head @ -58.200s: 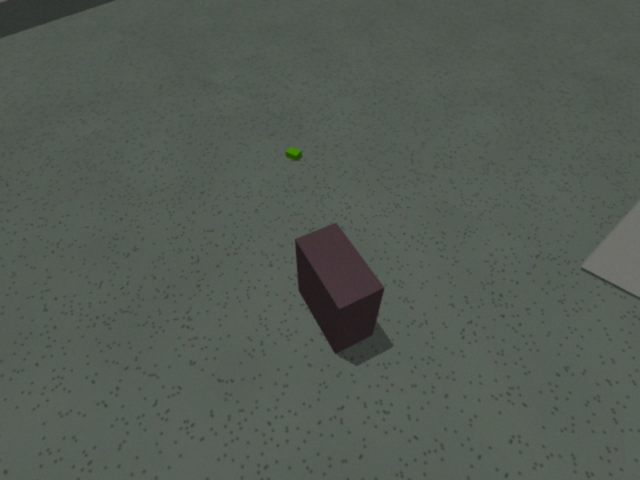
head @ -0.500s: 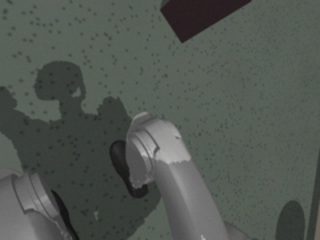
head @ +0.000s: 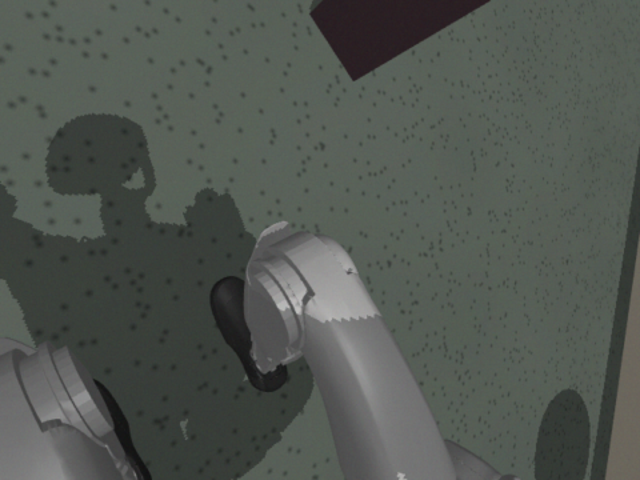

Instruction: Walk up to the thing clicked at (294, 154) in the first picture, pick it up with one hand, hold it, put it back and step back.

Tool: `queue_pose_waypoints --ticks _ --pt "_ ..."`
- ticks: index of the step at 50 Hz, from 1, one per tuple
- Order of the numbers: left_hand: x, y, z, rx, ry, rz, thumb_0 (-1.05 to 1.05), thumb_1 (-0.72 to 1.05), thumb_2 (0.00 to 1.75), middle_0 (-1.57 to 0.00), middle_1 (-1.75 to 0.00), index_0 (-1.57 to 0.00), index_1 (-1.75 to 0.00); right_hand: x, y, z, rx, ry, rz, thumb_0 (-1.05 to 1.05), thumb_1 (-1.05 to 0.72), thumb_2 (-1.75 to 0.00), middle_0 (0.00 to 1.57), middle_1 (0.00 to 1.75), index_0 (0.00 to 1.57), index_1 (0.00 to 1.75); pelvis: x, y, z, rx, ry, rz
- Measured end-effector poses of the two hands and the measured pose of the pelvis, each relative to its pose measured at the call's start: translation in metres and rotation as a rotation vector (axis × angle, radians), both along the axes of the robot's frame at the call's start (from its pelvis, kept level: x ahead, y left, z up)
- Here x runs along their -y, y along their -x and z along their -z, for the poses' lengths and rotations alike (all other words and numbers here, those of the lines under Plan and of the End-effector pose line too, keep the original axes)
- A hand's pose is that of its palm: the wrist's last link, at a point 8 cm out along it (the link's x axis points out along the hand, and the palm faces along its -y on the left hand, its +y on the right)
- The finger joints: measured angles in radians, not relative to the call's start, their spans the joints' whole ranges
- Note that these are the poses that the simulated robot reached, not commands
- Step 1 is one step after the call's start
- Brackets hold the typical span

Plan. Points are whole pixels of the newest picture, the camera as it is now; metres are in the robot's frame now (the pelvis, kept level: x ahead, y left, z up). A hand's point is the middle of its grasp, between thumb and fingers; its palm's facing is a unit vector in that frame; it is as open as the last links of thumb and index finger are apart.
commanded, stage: open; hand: left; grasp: from above
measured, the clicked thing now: out of the picture +0.48 +0.34 -0.32
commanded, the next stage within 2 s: withdraw in 0.82 s
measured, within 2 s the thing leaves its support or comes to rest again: neither
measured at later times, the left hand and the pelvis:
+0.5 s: hand out of the picture +0.46 +0.34 -0.26, palm faces -0.20 -0.38 -0.90, open 12.9 cm; pelvis +0.00 +0.00 +0.00, yaw +0 degrees
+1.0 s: hand out of the picture +0.46 +0.34 -0.26, palm faces -0.20 -0.39 -0.90, open 12.5 cm; pelvis +0.00 +0.00 +0.00, yaw +0 degrees
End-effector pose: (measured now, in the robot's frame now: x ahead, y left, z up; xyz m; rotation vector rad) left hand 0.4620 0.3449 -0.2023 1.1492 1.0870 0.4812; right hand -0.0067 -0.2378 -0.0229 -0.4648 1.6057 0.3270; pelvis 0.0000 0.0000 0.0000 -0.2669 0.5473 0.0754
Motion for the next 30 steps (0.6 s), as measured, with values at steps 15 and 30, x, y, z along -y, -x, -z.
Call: queue_pose_waypoints --ticks 15,30 --pt "0.0018 -0.0005 0.0027 0.004 -0.006 -0.005 0.00 -0.26 0.75 -0.37 -0.77 -0.36 -0.78 0.0006 -0.0026 -0.0044 0.004 0.002 -0.011 0.00 -0.92 -0.90 0.20 0.29 0.19 0.30 -0.0002 0.0006 -0.0026 -0.001 0.004 0.001" --pt "0.0000 -0.0015 0.0032 0.003 -0.005 -0.004 0.00 -0.36 0.88 -0.28 -0.88 -0.26 -0.90 0.0015 -0.0051 -0.0040 0.003 -0.005 -0.015 0.00 -0.92 -0.90 0.20 0.29 0.19 0.30 0.0005 -0.0003 -0.0033 -0.006 -0.001 0.001"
